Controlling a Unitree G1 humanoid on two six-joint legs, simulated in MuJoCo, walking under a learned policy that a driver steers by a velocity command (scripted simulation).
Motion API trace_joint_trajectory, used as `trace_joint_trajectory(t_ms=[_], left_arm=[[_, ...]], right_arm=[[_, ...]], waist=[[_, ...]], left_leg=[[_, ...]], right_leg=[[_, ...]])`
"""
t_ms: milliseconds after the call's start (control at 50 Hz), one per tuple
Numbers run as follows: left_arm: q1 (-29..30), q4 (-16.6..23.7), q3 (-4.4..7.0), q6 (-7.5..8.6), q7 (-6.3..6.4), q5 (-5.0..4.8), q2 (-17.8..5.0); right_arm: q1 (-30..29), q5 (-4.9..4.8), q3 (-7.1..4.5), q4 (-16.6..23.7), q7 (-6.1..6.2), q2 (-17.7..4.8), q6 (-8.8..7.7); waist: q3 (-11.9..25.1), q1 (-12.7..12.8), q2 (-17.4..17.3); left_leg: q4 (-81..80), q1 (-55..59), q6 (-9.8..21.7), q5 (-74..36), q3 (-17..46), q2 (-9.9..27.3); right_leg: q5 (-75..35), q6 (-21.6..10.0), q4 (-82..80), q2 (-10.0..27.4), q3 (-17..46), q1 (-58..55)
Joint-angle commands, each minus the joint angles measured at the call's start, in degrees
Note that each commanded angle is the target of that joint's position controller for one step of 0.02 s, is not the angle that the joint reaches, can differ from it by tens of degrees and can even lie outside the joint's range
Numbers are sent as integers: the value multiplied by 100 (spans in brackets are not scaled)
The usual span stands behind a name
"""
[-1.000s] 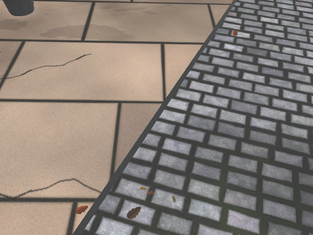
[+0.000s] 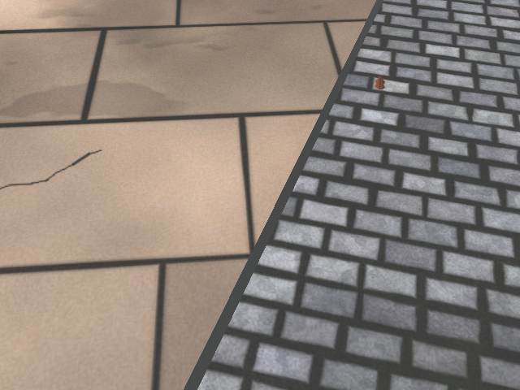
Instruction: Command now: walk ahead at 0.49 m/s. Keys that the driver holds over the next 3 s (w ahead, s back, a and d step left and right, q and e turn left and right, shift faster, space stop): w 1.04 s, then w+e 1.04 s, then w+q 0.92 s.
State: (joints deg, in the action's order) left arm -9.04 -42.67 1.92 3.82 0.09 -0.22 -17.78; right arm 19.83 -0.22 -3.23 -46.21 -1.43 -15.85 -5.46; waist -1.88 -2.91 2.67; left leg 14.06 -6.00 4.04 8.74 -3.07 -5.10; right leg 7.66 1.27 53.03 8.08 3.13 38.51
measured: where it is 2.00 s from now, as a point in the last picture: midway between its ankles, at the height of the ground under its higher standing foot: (281, 195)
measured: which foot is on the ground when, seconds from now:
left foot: down 0.00-0.24, up 0.26-0.76, down 0.78-1.00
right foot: up 0.00-0.22, down 0.24-0.80, up 0.82-1.00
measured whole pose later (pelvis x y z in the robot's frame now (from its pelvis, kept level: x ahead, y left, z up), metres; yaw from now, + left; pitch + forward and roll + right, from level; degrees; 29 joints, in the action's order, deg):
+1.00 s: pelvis +0.56 +0.00 +0.00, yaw +0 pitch +1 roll +1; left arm -12.5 -46.4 3.0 3.8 0.1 -0.6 -17.6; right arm 16.6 0.2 -2.7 -48.2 -1.7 -15.3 -5.0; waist -1.5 -1.8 2.7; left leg 18.7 -10.7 3.7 8.8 -3.0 -3.4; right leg 14.2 -0.1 59.7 6.5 2.1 33.8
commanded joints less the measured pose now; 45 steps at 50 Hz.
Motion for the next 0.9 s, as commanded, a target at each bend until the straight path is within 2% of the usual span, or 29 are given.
trace_joint_trajectory(t_ms=[20,80,140,180,200,220,240,260,280,300,320,340,360,380,440,480,560,620,660,720,740,760,780,800,820,840,860,880,900], left_arm=[[212,348,-2,90,-47,13,-143],[771,527,-9,147,-132,-52,-155],[1076,711,34,180,-229,-67,-283],[911,712,82,192,-267,-59,-393],[567,637,139,197,-261,-52,-496],[-204,411,267,193,-223,-40,-706],[-1212,202,397,172,-163,3,-1071],[-1651,101,532,128,-158,58,-1620],[-1762,118,391,120,-174,-2,-1080],[-1353,155,293,123,-167,-9,-822],[-939,221,256,118,-163,-4,-720],[-646,238,208,121,-183,27,-552],[-492,251,190,154,-186,79,-499],[-413,245,187,185,-201,73,-443],[-481,90,232,269,-179,25,-555],[-653,-26,258,250,-125,21,-635],[-929,-201,278,178,-52,-26,-750],[-1264,-401,302,110,-33,-66,-829],[-1374,-511,320,44,-12,-85,-849],[-1310,-586,366,-41,34,-107,-930],[-1208,-577,379,-68,46,-104,-978],[-1124,-565,352,-105,56,-89,-920],[-1155,-474,251,-109,73,-9,-703],[-1796,-310,55,0,24,26,-90],[-1670,-399,69,135,-5,-32,-249],[-1195,-266,204,219,-52,-201,-724],[-824,-166,201,253,-54,-227,-726],[-628,-134,212,241,-32,-140,-669],[-697,-165,239,182,-15,-71,-609]], right_arm=[[-353,-37,-181,380,67,-878,-84],[71,-93,-207,173,78,-1037,-18],[247,-119,-224,12,110,-1082,101],[220,-117,-245,-44,144,-1139,178],[117,-110,-252,-39,157,-1184,213],[49,-86,-213,-30,168,-1109,250],[80,21,-89,93,189,-847,247],[813,10,112,222,138,-195,132],[606,-60,53,118,112,-543,14],[83,-222,-68,268,76,-947,-46],[-268,-213,-53,365,88,-921,-66],[-481,-96,-64,385,111,-855,-47],[-346,-69,-79,375,115,-783,3],[-215,-61,-65,307,113,-700,66],[-335,-21,-34,321,147,-521,193],[-760,14,-13,452,155,-465,190],[-1516,-15,49,620,76,-309,102],[-2029,-59,64,782,-6,-317,52],[-2235,-77,57,888,-70,-362,22],[-2087,-66,8,894,-135,-515,-14],[-1756,-56,-49,809,-126,-622,-20],[-1025,-41,-168,578,-89,-814,-19],[-53,-7,-294,334,-29,-1129,-3],[528,78,-440,235,7,-1740,37],[622,-17,-321,199,-11,-1304,55],[199,-46,-215,242,-6,-1029,49],[-203,-36,-168,314,2,-879,54],[-524,-3,-116,336,-15,-713,49],[-714,56,-66,360,-27,-563,19]], waist=[[-175,110,-478],[-209,-144,-488],[-230,-149,-549],[-92,14,-646],[121,240,-708],[611,640,-627],[1461,1024,-280],[2215,755,1158],[2370,953,1029],[1481,904,644],[940,741,242],[509,594,-51],[441,377,222],[420,287,270],[240,197,144],[99,303,37],[-74,575,49],[-212,764,35],[-274,770,59],[-134,560,156],[81,346,214],[542,-41,134],[1311,-418,-120],[2134,-243,-1449],[2405,-362,-1673],[1465,-326,-1253],[910,-175,-890],[479,-17,-627],[314,177,-699]], left_leg=[[-816,-631,882,-1039,663,1331],[-700,-169,826,-838,718,1529],[-340,593,717,-1054,863,1853],[9,944,597,-1610,919,1973],[442,989,512,-2412,838,1900],[1384,802,366,-3104,610,1622],[2905,-111,159,-2257,366,1319],[5115,-2578,-295,660,167,300],[5820,-3317,-251,2439,1021,261],[6068,-3774,-171,2097,1018,581],[5842,-3700,-155,1566,807,881],[5484,-3537,-174,1188,723,1060],[5256,-3158,-217,904,768,1227],[5130,-2883,-279,776,756,1274],[4619,-2966,-445,363,661,1311],[3951,-3229,-530,-184,649,1336],[2504,-3043,-516,-1276,469,1151],[1948,-3031,-460,-1404,399,1024],[1705,-3133,-347,-1173,443,981],[1472,-2771,-119,-585,378,851],[1390,-2225,-16,-448,228,693],[1248,-1179,136,-534,51,513],[1499,452,402,-693,519,981],[1293,2711,1318,111,3078,2440],[432,2929,1536,899,4515,2737],[294,2238,1235,1258,3768,2567],[179,1426,1047,1009,3029,2346],[-23,665,960,541,2502,2110],[-222,156,874,148,2126,1912]], right_leg=[[-1149,37,-1177,-76,-152,-464],[-1494,-15,-1848,-242,-220,-534],[-1016,-217,-2248,-320,-138,-305],[-516,-371,-2393,-422,-194,-576],[-350,-480,-2497,-575,-341,-1100],[-408,-648,-2622,-744,-511,-2180],[-684,-961,-2333,-97,130,-3856],[533,-1900,-2724,1274,2832,-6006],[1172,-1910,-3446,1392,3904,-6121],[1281,-1642,-3552,1237,3079,-5459],[778,-1510,-3652,1025,2373,-4641],[221,-1425,-3848,773,1852,-3930],[-191,-1431,-4007,669,1567,-3460],[-435,-1453,-4169,545,1346,-3192],[-987,-1545,-4472,444,789,-2910],[-1158,-1524,-4576,406,563,-3021],[-939,-1307,-4657,218,125,-3163],[-817,-1299,-4559,382,131,-3532],[-959,-1255,-4389,564,191,-3921],[-1726,-1110,-3947,727,232,-4345],[-2559,-1035,-3544,654,152,-4360],[-3277,-898,-2667,390,-69,-4182],[-2608,-707,-1304,101,-284,-3332],[-72,-258,954,-839,-526,-947],[2578,-243,1820,-1101,263,-33],[2319,-333,2174,-736,386,508],[1780,-381,1966,-422,194,489],[1364,-346,1590,-221,83,314],[1028,-325,1301,-48,120,-33]])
